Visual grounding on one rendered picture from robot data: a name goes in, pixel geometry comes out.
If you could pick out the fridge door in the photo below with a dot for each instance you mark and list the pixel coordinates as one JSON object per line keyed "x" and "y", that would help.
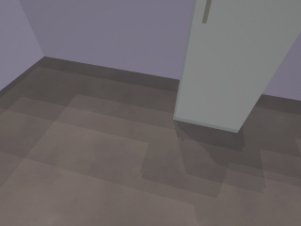
{"x": 232, "y": 58}

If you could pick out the handle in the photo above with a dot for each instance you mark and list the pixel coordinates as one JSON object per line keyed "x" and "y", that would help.
{"x": 206, "y": 11}

